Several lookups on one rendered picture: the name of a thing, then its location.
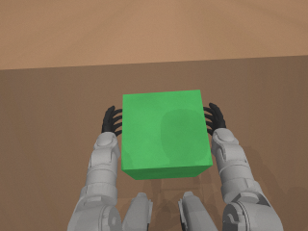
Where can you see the right robot hand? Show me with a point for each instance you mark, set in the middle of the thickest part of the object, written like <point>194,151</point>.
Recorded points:
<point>216,118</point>

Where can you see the robot right forearm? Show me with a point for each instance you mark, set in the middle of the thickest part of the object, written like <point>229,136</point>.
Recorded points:
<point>235,173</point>

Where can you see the robot left forearm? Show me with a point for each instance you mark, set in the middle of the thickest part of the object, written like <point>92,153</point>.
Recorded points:
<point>100,187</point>

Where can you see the left robot shin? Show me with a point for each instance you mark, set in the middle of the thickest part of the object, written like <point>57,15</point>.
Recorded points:
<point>141,194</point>

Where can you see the carton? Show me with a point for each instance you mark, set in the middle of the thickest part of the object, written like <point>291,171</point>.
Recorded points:
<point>164,135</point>

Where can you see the robot left upper arm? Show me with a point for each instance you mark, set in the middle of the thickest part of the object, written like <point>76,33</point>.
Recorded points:
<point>100,218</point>

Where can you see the left robot hand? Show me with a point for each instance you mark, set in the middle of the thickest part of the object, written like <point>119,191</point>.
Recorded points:
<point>109,121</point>

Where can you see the robot right upper arm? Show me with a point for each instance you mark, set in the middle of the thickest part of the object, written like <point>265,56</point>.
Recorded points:
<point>245,216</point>

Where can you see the robot right thigh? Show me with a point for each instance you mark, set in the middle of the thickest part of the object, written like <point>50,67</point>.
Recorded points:
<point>194,215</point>

